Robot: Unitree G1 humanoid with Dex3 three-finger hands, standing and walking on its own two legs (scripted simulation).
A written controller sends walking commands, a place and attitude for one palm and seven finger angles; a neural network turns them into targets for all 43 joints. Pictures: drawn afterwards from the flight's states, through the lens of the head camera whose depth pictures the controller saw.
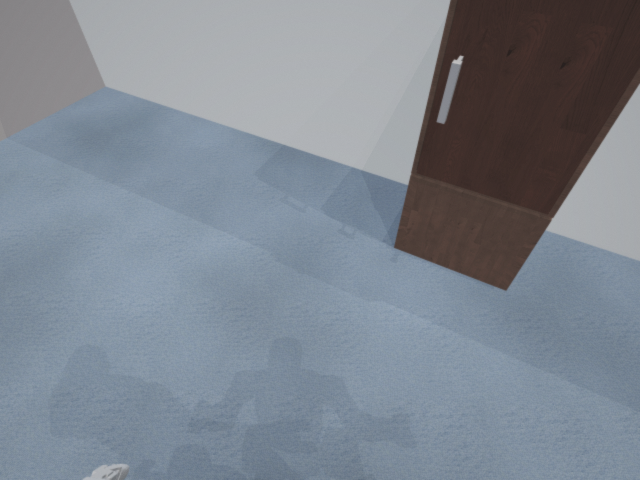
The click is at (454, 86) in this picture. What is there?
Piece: cupboard door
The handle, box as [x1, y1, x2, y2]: [437, 56, 463, 123]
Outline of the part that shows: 463,56 459,56 456,60 453,60 451,64 437,118 438,122 443,123 445,121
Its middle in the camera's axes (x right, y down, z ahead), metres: +0.35 -0.40 +1.05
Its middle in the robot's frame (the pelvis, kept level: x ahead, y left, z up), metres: +1.07 -0.30 -0.03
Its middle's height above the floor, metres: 0.74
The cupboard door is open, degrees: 0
